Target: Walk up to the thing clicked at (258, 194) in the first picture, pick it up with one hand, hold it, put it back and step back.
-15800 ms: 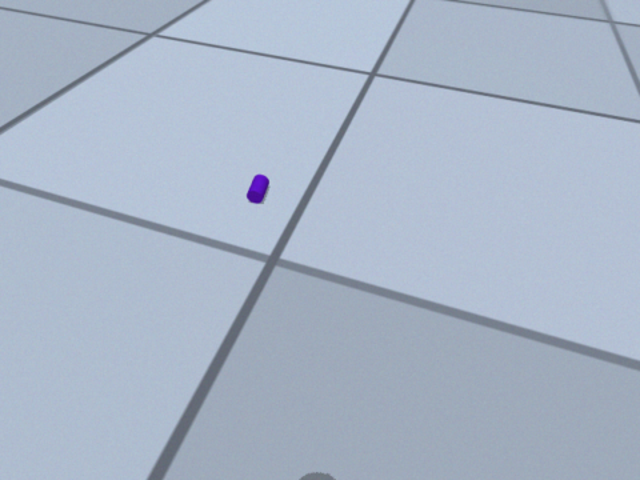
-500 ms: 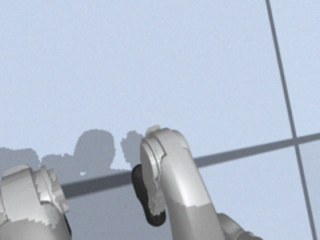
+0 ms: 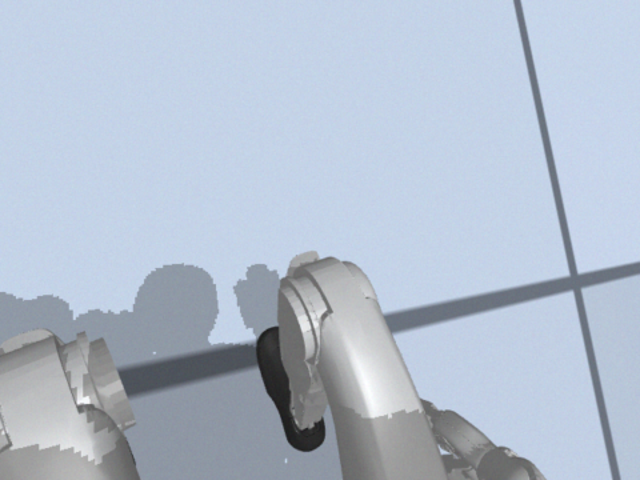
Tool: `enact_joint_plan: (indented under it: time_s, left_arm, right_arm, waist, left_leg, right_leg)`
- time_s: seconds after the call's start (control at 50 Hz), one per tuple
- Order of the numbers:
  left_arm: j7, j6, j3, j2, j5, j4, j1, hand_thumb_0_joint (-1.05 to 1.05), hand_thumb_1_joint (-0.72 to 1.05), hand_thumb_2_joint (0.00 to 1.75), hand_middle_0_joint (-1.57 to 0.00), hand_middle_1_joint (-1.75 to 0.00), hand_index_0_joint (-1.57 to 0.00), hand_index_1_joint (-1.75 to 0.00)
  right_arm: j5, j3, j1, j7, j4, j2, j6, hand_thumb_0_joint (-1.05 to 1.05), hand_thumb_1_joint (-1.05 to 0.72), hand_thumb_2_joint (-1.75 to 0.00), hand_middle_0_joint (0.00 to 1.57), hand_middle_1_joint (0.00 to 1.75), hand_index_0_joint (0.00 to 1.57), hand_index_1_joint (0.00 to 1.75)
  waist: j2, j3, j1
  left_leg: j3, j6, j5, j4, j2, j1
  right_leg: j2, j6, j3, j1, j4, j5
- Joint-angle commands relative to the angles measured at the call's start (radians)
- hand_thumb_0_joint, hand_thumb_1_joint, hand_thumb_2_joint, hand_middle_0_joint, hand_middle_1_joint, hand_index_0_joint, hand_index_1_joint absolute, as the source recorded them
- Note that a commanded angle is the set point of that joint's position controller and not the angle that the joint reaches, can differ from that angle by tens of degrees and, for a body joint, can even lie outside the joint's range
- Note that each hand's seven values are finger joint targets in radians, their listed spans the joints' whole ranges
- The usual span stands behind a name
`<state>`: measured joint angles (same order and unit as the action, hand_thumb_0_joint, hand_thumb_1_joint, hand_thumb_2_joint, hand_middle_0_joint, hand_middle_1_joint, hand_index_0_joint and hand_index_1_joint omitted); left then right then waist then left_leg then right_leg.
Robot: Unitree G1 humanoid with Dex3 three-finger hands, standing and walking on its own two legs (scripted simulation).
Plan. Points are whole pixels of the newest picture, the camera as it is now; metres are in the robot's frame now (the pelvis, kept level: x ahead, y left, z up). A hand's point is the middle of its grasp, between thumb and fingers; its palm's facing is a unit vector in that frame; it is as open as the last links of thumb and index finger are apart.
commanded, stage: close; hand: left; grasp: from above
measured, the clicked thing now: out of the picture +0.43 +0.33 -0.26
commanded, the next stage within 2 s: settle in 1.18 s
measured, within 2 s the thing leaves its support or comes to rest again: leaves its support in 1.60 s
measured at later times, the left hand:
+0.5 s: hand out of the picture +0.40 +0.32 -0.24, palm faces -0.49 -0.15 -0.86, open 11.2 cm
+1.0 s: hand out of the picture +0.42 +0.33 -0.24, palm faces -0.47 -0.16 -0.87, open 10.1 cm
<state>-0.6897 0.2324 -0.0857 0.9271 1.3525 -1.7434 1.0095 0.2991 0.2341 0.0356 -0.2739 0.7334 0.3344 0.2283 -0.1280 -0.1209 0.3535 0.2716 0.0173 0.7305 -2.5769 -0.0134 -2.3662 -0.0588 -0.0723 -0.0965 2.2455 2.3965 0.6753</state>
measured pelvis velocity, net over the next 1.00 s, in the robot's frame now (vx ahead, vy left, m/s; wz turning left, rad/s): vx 0.00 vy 0.00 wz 0.00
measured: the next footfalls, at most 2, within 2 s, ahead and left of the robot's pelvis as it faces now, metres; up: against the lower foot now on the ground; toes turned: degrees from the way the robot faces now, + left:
none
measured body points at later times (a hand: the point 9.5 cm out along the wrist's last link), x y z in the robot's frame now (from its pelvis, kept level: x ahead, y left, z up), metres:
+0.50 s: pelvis +0.00 +0.00 +0.00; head +0.25 +0.13 +0.35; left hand +0.42 +0.33 -0.19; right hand +0.08 -0.26 -0.07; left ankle +0.06 +0.13 -0.26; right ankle +0.12 -0.14 -0.26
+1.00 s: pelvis +0.00 +0.00 +0.00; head +0.27 +0.13 +0.34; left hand +0.44 +0.33 -0.20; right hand +0.08 -0.26 -0.06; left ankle +0.06 +0.13 -0.26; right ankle +0.12 -0.14 -0.26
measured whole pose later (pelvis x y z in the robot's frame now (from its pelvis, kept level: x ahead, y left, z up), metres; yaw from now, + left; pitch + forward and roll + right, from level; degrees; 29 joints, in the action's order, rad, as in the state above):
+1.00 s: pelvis +0.00 +0.00 +0.00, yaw +0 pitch +29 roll -14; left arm -0.59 0.24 -0.15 0.95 1.32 -1.70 0.99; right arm 0.29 0.22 0.06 -0.28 0.71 0.33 0.21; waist -0.10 -0.13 0.36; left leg 0.27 0.02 0.74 -2.58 -0.01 -2.36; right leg -0.05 -0.07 -0.10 2.24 2.40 0.69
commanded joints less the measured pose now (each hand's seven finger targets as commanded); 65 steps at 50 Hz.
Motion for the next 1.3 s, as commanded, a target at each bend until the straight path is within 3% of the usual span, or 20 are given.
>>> enact_joint_plan:
  time_s: [0.0, 0.08, 0.1, 0.14, 0.16, 0.26, 0.3, 0.34, 0.4, 0.42, 0.48, 0.56, 0.7, 0.8, 0.86, 1.0, 1.04, 1.12, 1.14, 1.28]
  left_arm:
    - [-0.007, -0.024, -0.074, 0.267, -0.044, 0.093, 0.233, 0.00, -0.30, 0.82, -0.19, -0.90, -0.21, -0.88]
    - [0.054, -0.023, -0.059, 0.231, -0.055, 0.070, 0.183, 0.00, -0.29, 0.80, -0.19, -0.92, -0.22, -0.89]
    - [0.060, -0.011, -0.078, 0.260, -0.066, 0.122, 0.197, 0.00, -0.28, 0.79, -0.20, -0.92, -0.23, -0.89]
    - [0.083, 0.006, -0.066, 0.238, -0.078, 0.120, 0.194, 0.00, -0.24, 0.77, -0.22, -0.92, -0.26, -0.87]
    - [0.091, 0.010, -0.064, 0.238, -0.073, 0.124, 0.156, 0.00, -0.24, 0.78, -0.23, -0.91, -0.26, -0.87]
    - [0.104, 0.062, -0.050, 0.227, -0.071, 0.142, 0.149, 0.00, -0.15, 0.76, -0.27, -0.91, -0.32, -0.86]
    - [0.097, 0.087, -0.068, 0.253, -0.059, 0.156, 0.142, 0.00, -0.12, 0.78, -0.31, -0.90, -0.35, -0.86]
    - [0.083, 0.110, -0.056, 0.247, -0.041, 0.157, 0.170, 0.00, -0.07, 0.79, -0.33, -0.90, -0.38, -0.86]
    - [0.045, 0.130, -0.069, 0.273, -0.019, 0.159, 0.195, 0.00, -0.03, 0.80, -0.37, -0.90, -0.41, -0.86]
    - [0.037, 0.134, -0.034, 0.230, -0.020, 0.145, 0.213, 0.00, 0.00, 0.77, -0.37, -0.90, -0.42, -0.85]
    - [0.002, 0.123, 0.002, 0.221, 0.002, 0.154, 0.230, 0.00, 0.01, 0.66, -0.37, -0.85, -0.44, -0.79]
    - [-0.026, 0.082, 0.018, 0.209, 0.011, 0.128, 0.218, 0.00, 0.06, 0.61, -0.41, -0.81, -0.47, -0.74]
    - [-0.038, 0.013, -0.006, 0.225, -0.026, 0.140, 0.262, 0.00, 0.11, 0.56, -0.46, -0.73, -0.52, -0.67]
    - [0.003, -0.010, -0.083, 0.301, -0.042, 0.112, 0.230, 0.00, 0.13, 0.54, -0.49, -0.69, -0.54, -0.64]
    - [0.043, -0.013, -0.065, 0.246, -0.048, 0.086, 0.180, 0.00, 0.19, 0.57, -0.54, -0.71, -0.59, -0.66]
    - [0.093, 0.026, -0.092, 0.264, -0.065, 0.161, 0.142, 0.00, 0.38, 0.63, -0.71, -0.71, -0.75, -0.67]
    - [0.099, 0.043, -0.089, 0.256, -0.061, 0.143, 0.144, 0.00, 0.43, 0.62, -0.74, -0.70, -0.78, -0.66]
    - [0.087, 0.074, -0.114, 0.298, -0.040, 0.158, 0.151, 0.00, 0.50, 0.69, -0.82, -0.68, -0.84, -0.66]
    - [0.089, 0.077, -0.088, 0.258, -0.037, 0.116, 0.146, 0.00, 0.52, 0.71, -0.84, -0.69, -0.86, -0.67]
    - [0.048, 0.100, -0.058, 0.273, 0.008, 0.127, 0.211, 0.00, 0.61, 0.77, -0.99, -0.70, -1.00, -0.69]
  right_arm:
    - [-0.012, -0.095, 0.182, 0.007, -0.008, 0.328, 0.008, 0.00, -0.89, -0.90, 0.20, 0.30, 0.20, 0.30]
    - [-0.008, -0.084, 0.180, -0.001, -0.016, 0.304, 0.006, 0.00, -0.89, -0.90, 0.20, 0.30, 0.20, 0.30]
    - [-0.011, -0.086, 0.192, 0.004, -0.014, 0.305, -0.002, 0.00, -0.89, -0.90, 0.20, 0.30, 0.20, 0.30]
    - [-0.010, -0.088, 0.207, 0.003, -0.014, 0.304, -0.011, 0.00, -0.90, -0.90, 0.20, 0.30, 0.20, 0.30]
    - [-0.009, -0.090, 0.206, 0.006, -0.014, 0.307, -0.019, 0.00, -0.89, -0.90, 0.20, 0.30, 0.20, 0.30]
    - [-0.012, -0.079, 0.218, 0.010, -0.028, 0.302, -0.056, 0.00, -0.89, -0.90, 0.20, 0.30, 0.20, 0.30]
    - [-0.018, -0.079, 0.214, 0.018, -0.032, 0.304, -0.065, 0.00, -0.89, -0.90, 0.20, 0.30, 0.20, 0.30]
    - [-0.012, -0.071, 0.212, 0.021, -0.033, 0.299, -0.071, 0.00, -0.89, -0.90, 0.20, 0.30, 0.20, 0.30]
    - [-0.010, -0.079, 0.198, 0.030, -0.025, 0.306, -0.075, 0.00, -0.89, -0.90, 0.20, 0.30, 0.20, 0.30]
    - [-0.007, -0.076, 0.186, 0.032, -0.040, 0.307, -0.067, 0.00, -0.89, -0.90, 0.20, 0.30, 0.20, 0.30]
    - [-0.004, -0.081, 0.173, 0.045, -0.010, 0.306, -0.060, 0.00, -0.89, -0.90, 0.20, 0.30, 0.20, 0.30]
    - [0.000, -0.092, 0.187, 0.042, 0.003, 0.313, -0.033, 0.00, -0.89, -0.90, 0.20, 0.30, 0.20, 0.30]
    - [-0.013, -0.094, 0.187, 0.024, 0.006, 0.320, -0.005, 0.00, -0.89, -0.90, 0.20, 0.30, 0.20, 0.30]
    - [-0.016, -0.094, 0.194, 0.015, -0.009, 0.332, 0.001, 0.00, -0.89, -0.90, 0.20, 0.30, 0.20, 0.30]
    - [-0.006, -0.098, 0.190, 0.011, -0.022, 0.323, -0.003, 0.00, -0.89, -0.90, 0.20, 0.30, 0.20, 0.30]
    - [-0.019, -0.112, 0.216, 0.017, -0.033, 0.320, -0.043, 0.00, -0.89, -0.90, 0.20, 0.30, 0.20, 0.30]
    - [-0.018, -0.103, 0.217, 0.017, -0.037, 0.314, -0.052, 0.00, -0.89, -0.90, 0.20, 0.30, 0.20, 0.30]
    - [-0.014, -0.092, 0.221, 0.030, -0.042, 0.317, -0.075, 0.00, -0.89, -0.90, 0.20, 0.30, 0.20, 0.30]
    - [-0.013, -0.095, 0.214, 0.032, -0.042, 0.314, -0.076, 0.00, -0.89, -0.90, 0.20, 0.30, 0.20, 0.30]
    - [0.001, -0.085, 0.200, 0.045, -0.040, 0.318, -0.070, 0.00, -0.91, -0.90, 0.20, 0.30, 0.20, 0.30]
  waist:
    - [0.553, 0.657, 0.017]
    - [0.517, 0.616, 0.034]
    - [0.528, 0.674, 0.019]
    - [0.545, 0.660, 0.034]
    - [0.544, 0.683, 0.019]
    - [0.495, 0.649, 0.031]
    - [0.501, 0.648, 0.016]
    - [0.487, 0.631, 0.034]
    - [0.491, 0.646, 0.026]
    - [0.474, 0.602, 0.044]
    - [0.462, 0.577, 0.047]
    - [0.476, 0.566, 0.043]
    - [0.515, 0.645, 0.028]
    - [0.538, 0.655, 0.015]
    - [0.557, 0.625, 0.019]
    - [0.513, 0.707, -0.004]
    - [0.492, 0.660, 0.012]
    - [0.490, 0.678, 0.005]
    - [0.477, 0.634, 0.023]
    - [0.491, 0.613, 0.038]
  left_leg:
    - [-0.121, -0.009, -0.256, 0.287, -0.016, 0.540]
    - [-0.134, -0.016, -0.255, 0.267, -0.012, 0.504]
    - [-0.132, -0.014, -0.285, 0.275, -0.013, 0.528]
    - [-0.128, -0.010, -0.307, 0.274, -0.014, 0.544]
    - [-0.127, -0.009, -0.322, 0.278, -0.015, 0.553]
    - [-0.125, -0.016, -0.294, 0.272, -0.010, 0.510]
    - [-0.124, -0.014, -0.288, 0.278, -0.010, 0.516]
    - [-0.126, -0.019, -0.260, 0.270, -0.013, 0.502]
    - [-0.131, -0.022, -0.215, 0.267, -0.014, 0.494]
    - [-0.130, -0.022, -0.187, 0.269, -0.011, 0.477]
    - [-0.133, -0.021, -0.125, 0.284, -0.010, 0.462]
    - [-0.133, -0.016, -0.125, 0.296, -0.014, 0.483]
    - [-0.123, -0.011, -0.230, 0.280, -0.019, 0.530]
    - [-0.133, -0.012, -0.268, 0.275, -0.016, 0.524]
    - [-0.135, -0.009, -0.251, 0.292, -0.012, 0.519]
    - [-0.133, -0.016, -0.290, 0.290, -0.010, 0.524]
    - [-0.130, -0.014, -0.283, 0.278, -0.009, 0.501]
    - [-0.127, -0.017, -0.296, 0.277, -0.007, 0.509]
    - [-0.131, -0.019, -0.268, 0.266, -0.009, 0.492]
    - [-0.136, -0.020, -0.198, 0.264, -0.010, 0.494]
  right_leg:
    - [-0.022, 0.088, -0.154, -0.314, -0.161, -0.278]
    - [-0.024, 0.083, -0.154, -0.338, -0.164, -0.289]
    - [-0.025, 0.083, -0.154, -0.371, -0.173, -0.310]
    - [-0.020, 0.085, -0.158, -0.370, -0.166, -0.324]
    - [-0.022, 0.085, -0.161, -0.382, -0.170, -0.332]
    - [-0.023, 0.085, -0.165, -0.387, -0.181, -0.316]
    - [-0.024, 0.088, -0.165, -0.380, -0.179, -0.301]
    - [-0.027, 0.084, -0.163, -0.375, -0.184, -0.288]
    - [-0.032, 0.084, -0.150, -0.358, -0.188, -0.256]
    - [-0.027, 0.083, -0.162, -0.321, -0.186, -0.229]
    - [-0.032, 0.085, -0.159, -0.295, -0.208, -0.167]
    - [-0.030, 0.086, -0.157, -0.281, -0.206, -0.164]
    - [-0.021, 0.085, -0.161, -0.293, -0.167, -0.270]
    - [-0.019, 0.084, -0.152, -0.333, -0.168, -0.293]
    - [-0.022, 0.090, -0.157, -0.325, -0.168, -0.273]
    - [-0.022, 0.087, -0.148, -0.386, -0.184, -0.303]
    - [-0.020, 0.090, -0.159, -0.355, -0.178, -0.293]
    - [-0.022, 0.091, -0.156, -0.374, -0.178, -0.300]
    - [-0.021, 0.089, -0.154, -0.345, -0.174, -0.283]
    - [-0.024, 0.085, -0.157, -0.302, -0.172, -0.230]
